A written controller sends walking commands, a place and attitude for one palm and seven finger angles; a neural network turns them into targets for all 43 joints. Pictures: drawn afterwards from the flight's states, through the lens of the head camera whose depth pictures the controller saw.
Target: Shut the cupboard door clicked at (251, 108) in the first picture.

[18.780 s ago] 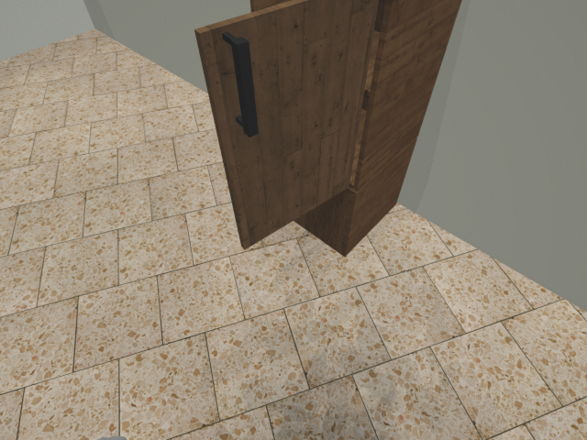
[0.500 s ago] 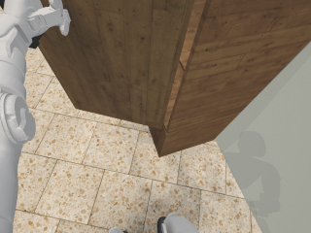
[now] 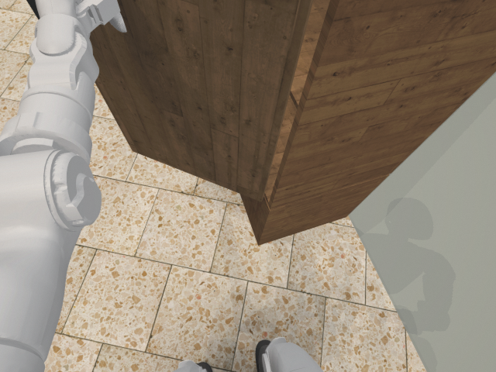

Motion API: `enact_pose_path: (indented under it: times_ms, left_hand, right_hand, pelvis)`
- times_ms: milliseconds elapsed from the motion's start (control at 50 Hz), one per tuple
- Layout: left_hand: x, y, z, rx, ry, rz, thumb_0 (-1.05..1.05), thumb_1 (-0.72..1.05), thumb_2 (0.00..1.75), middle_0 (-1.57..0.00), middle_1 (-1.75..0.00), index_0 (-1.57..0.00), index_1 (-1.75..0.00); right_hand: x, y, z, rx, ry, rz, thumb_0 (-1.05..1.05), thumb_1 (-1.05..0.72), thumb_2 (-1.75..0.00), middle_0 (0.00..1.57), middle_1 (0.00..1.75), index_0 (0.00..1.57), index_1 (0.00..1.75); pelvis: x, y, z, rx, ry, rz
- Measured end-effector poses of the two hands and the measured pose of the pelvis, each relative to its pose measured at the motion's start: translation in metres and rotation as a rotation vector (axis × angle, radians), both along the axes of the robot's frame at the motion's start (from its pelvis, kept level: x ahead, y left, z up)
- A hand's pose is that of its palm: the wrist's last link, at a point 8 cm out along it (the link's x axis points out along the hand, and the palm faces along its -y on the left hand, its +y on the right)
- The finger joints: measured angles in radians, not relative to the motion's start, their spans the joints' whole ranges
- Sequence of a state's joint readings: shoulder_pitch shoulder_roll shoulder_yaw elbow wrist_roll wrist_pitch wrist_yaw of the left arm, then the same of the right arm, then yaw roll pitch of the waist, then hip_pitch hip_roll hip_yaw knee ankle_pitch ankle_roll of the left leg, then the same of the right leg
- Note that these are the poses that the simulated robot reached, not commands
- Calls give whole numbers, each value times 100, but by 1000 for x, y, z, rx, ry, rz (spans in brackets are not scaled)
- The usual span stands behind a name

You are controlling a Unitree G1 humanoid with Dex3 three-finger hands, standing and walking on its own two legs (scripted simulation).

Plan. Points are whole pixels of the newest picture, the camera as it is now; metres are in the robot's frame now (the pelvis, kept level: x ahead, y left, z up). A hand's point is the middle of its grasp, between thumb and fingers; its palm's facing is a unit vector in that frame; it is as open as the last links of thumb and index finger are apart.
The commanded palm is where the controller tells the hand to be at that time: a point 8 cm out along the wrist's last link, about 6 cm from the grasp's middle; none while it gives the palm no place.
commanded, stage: pull the fist back off the door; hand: left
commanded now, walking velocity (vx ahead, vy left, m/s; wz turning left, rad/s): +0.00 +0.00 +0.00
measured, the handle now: out of the picture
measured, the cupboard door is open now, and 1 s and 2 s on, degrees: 49 49 49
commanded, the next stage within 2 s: draw the hand back to the body in 0.64 s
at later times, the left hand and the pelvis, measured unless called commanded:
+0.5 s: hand (108, 60) +0.51 +0.09 +0.17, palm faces -0.02 -1.00 +0.01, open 3.1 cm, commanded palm +0.48 +0.14 +0.18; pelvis +0.00 +0.00 +0.02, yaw +0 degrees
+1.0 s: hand (89, 87) +0.46 +0.11 +0.18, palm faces -0.01 -1.00 -0.01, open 3.1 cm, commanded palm +0.41 +0.17 +0.19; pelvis -0.01 +0.00 +0.02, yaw -2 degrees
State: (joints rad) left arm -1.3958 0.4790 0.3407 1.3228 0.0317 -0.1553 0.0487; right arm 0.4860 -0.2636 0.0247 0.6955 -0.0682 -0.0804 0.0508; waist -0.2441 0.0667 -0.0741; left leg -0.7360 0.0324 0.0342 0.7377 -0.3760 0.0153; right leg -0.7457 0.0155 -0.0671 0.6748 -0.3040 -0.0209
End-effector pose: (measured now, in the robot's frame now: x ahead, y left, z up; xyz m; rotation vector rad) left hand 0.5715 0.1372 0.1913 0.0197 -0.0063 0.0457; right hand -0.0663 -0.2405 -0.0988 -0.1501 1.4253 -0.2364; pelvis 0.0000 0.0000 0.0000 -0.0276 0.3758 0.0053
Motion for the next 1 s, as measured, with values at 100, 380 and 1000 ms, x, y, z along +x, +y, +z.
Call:
enact_pose_path:
  times_ms: [100, 380, 1000]
  left_hand:
    - [-7, -11, -10, -13, 75, -53, -1, 91, 92, -130, -150, -130, -150]
    - [-53, 10, -7, 1, 32, -59, 1, 91, 90, -130, -150, -130, -150]
    - [-129, 31, -16, -6, -28, -59, 1, 90, 90, -130, -150, -130, -149]
  right_hand:
    - [-10, 10, 1, 36, 28, -52, 0, -90, -90, 21, 30, 20, 30]
    - [20, -17, 5, -10, -85, -46, 0, -91, -90, 21, 30, 20, 30]
    - [54, -10, -2, 8, -272, -24, 1, -91, -90, 20, 30, 20, 30]
  pelvis:
    - [5, -2, 6, 6, -30, -14]
    - [11, -5, 16, 10, -135, -29]
    - [-5, -1, 21, 23, -234, -46]
